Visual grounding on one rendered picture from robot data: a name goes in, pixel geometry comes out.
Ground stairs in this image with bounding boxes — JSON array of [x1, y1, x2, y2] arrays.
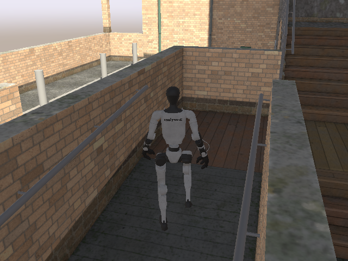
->
[[319, 181, 348, 259], [284, 27, 348, 124]]

